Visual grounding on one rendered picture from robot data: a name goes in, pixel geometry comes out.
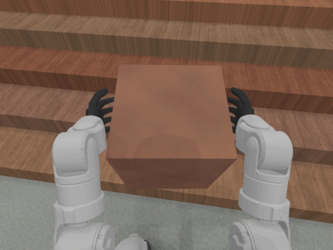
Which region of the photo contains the left robot upper arm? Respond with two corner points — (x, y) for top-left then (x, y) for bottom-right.
(55, 222), (115, 250)

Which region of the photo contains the robot left hand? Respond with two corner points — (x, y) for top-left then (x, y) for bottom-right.
(86, 88), (114, 133)

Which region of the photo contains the robot right hand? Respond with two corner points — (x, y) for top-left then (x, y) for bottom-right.
(227, 87), (254, 134)

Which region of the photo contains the robot left shin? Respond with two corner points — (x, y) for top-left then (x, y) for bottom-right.
(129, 234), (142, 239)

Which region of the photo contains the robot right forearm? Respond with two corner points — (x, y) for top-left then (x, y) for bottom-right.
(235, 115), (293, 250)

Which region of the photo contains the robot left thigh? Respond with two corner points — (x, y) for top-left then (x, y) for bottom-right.
(115, 237), (148, 250)

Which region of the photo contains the robot left forearm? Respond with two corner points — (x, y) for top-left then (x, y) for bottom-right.
(52, 116), (107, 250)

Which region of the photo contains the right robot upper arm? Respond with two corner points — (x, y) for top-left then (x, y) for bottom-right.
(228, 219), (290, 250)

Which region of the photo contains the carton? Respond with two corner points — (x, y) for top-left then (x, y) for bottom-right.
(106, 65), (238, 189)

